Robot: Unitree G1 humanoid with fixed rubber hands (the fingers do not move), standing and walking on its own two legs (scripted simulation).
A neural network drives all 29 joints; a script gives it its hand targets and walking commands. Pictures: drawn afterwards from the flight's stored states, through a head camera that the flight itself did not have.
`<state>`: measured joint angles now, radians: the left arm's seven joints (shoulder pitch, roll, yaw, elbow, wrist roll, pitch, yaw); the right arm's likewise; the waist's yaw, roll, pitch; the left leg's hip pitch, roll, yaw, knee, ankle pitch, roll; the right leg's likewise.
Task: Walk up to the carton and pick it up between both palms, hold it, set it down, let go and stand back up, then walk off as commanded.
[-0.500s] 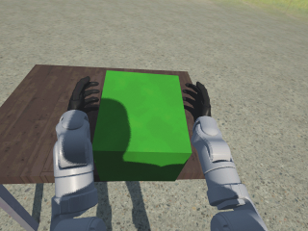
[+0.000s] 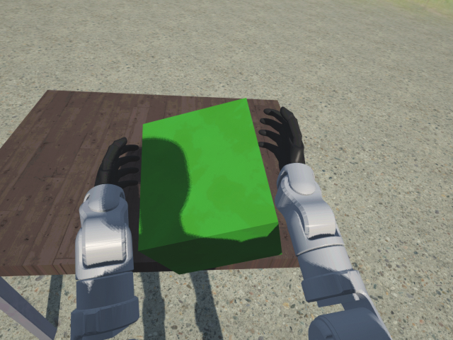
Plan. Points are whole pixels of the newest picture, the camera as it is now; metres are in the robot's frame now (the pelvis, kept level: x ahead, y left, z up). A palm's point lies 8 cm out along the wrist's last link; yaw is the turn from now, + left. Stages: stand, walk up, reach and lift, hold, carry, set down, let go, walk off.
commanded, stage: hold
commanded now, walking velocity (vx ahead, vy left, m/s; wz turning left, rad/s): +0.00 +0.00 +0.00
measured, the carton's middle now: (211, 188) +0.39 +0.02 +0.09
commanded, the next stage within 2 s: none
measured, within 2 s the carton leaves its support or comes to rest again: neither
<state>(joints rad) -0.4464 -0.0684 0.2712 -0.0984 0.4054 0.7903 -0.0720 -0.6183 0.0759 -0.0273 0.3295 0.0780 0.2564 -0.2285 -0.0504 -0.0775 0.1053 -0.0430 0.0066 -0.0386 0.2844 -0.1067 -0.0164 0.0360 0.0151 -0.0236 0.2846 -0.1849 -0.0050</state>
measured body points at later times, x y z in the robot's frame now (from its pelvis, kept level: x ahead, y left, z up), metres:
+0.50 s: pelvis -0.01 +0.00 +0.00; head -0.03 +0.03 +0.45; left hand +0.36 +0.17 +0.19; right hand +0.37 -0.13 +0.18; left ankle +0.04 +0.13 -0.75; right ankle -0.01 -0.11 -0.75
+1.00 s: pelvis -0.01 +0.00 +0.00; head -0.03 +0.03 +0.45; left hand +0.34 +0.18 +0.17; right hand +0.36 -0.12 +0.18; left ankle +0.04 +0.13 -0.75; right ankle -0.01 -0.11 -0.75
